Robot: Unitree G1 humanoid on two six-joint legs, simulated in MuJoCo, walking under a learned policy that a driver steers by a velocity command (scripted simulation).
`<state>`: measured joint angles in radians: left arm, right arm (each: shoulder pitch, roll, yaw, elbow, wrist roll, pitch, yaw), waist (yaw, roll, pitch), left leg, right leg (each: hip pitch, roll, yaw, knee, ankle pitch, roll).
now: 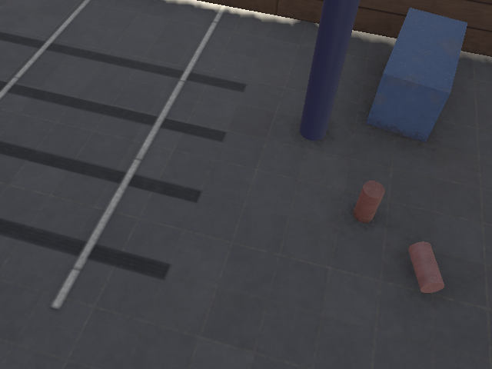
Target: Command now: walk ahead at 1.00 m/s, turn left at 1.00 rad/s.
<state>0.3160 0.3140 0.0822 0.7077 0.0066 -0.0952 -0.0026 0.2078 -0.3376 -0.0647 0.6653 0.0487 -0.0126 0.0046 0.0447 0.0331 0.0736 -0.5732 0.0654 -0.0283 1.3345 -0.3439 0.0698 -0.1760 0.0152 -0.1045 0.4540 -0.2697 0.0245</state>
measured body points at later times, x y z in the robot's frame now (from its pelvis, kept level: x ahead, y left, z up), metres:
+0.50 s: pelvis +0.45 +0.09 +0.01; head +0.46 +0.10 +0.46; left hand +0.56 +0.38 -0.08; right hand +0.52 -0.18 -0.11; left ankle +0.39 +0.12 -0.73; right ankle +0.57 -0.09 -0.64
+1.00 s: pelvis +0.88 +0.18 +0.01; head +0.92 +0.24 +0.45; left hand +0.79 +0.46 -0.13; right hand +1.20 +0.04 -0.06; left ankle +0.94 +0.34 -0.68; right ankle +0.92 +0.06 -0.73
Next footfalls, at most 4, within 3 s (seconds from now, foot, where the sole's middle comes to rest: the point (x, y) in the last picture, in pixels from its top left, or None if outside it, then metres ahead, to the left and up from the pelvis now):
0.28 left None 0.43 0.13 -0.77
0.74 right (236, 207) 0.96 0.08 -0.77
1.12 left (141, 173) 1.08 0.41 -0.77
1.60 right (170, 134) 1.27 0.33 -0.77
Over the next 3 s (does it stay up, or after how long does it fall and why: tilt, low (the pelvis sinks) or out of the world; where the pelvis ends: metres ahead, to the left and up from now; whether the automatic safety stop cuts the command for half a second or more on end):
stays up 1.08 0.91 0.00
